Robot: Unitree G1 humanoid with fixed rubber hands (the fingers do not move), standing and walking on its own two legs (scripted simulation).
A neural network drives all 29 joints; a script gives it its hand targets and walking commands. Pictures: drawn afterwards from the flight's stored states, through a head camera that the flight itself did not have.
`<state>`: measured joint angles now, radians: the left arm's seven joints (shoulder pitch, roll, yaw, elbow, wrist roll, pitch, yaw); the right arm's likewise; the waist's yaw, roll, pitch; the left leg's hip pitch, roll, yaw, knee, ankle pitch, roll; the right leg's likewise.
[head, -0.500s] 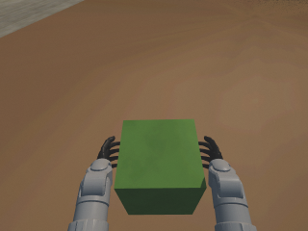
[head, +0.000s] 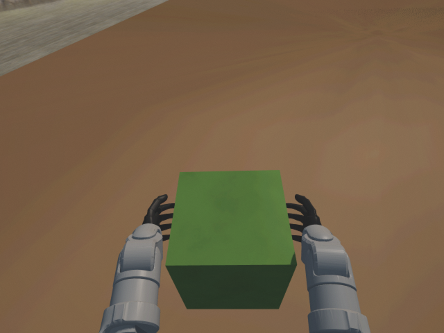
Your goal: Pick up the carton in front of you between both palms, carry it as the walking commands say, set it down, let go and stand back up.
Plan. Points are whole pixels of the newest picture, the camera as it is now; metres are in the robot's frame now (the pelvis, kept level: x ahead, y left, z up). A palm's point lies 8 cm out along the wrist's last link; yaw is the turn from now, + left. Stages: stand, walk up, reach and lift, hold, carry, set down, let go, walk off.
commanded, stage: set down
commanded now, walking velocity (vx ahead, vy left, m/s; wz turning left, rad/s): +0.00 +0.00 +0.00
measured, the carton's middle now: (230, 242) +0.32 +0.00 -0.05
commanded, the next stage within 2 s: none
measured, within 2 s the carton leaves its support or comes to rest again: neither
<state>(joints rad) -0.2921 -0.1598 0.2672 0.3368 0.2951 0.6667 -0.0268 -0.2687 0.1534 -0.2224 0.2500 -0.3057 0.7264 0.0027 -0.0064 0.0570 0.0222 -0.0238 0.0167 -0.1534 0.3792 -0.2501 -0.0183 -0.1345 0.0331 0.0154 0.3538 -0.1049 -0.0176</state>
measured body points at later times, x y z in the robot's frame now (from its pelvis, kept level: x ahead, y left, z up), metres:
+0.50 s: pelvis -0.01 +0.03 -0.03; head +0.13 +0.00 +0.39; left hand +0.37 +0.14 -0.08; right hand +0.36 -0.16 -0.09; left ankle -0.01 +0.16 -0.74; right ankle +0.06 -0.10 -0.74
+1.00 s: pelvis -0.04 +0.02 -0.16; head +0.21 -0.03 +0.21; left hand +0.42 +0.13 -0.24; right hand +0.42 -0.17 -0.25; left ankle -0.01 +0.16 -0.74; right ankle +0.06 -0.11 -0.74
